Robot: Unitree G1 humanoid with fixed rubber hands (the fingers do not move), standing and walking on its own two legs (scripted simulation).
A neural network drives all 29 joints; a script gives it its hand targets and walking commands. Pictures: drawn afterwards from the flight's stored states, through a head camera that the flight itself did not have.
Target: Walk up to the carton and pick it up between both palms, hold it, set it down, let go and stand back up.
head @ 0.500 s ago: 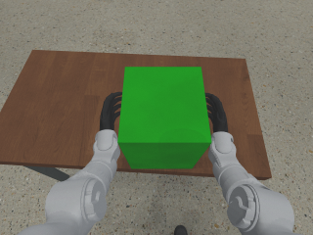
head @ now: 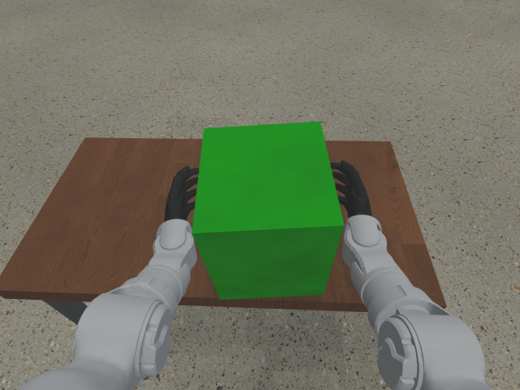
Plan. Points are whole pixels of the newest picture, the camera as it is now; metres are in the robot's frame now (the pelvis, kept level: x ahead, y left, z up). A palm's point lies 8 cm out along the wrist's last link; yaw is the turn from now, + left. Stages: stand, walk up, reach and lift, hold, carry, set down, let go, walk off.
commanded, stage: reach and lift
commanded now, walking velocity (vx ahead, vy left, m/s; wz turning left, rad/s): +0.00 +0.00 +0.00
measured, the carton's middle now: (266, 216) +0.44 -0.02 +0.00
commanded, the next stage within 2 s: hold in 1.96 s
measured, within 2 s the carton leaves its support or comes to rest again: neither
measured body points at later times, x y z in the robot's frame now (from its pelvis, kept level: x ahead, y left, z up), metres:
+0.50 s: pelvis +0.01 -0.02 +0.02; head +0.02 -0.02 +0.47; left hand +0.44 +0.11 +0.13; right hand +0.42 -0.18 +0.12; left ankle +0.00 +0.13 -0.73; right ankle +0.05 -0.13 -0.73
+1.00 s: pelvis +0.02 +0.00 +0.02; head +0.01 +0.04 +0.47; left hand +0.40 +0.14 +0.17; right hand +0.39 -0.15 +0.15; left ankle +0.00 +0.13 -0.73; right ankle +0.05 -0.13 -0.73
